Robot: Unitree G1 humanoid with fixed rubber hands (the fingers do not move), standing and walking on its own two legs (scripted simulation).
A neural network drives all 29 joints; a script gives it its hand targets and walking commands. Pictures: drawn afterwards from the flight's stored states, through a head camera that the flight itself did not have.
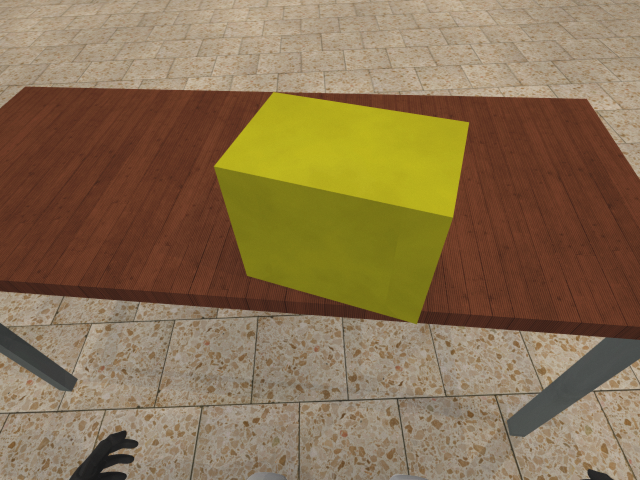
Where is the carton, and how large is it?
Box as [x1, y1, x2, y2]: [214, 92, 468, 323]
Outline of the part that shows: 273,92 214,166 247,275 416,323 452,218 468,122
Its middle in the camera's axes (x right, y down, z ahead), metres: +0.04 -0.04 +0.57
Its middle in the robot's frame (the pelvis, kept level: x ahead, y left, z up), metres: +0.46 +0.00 +0.07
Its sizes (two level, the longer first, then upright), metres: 0.278 0.178 0.229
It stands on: a table, 0.71 m high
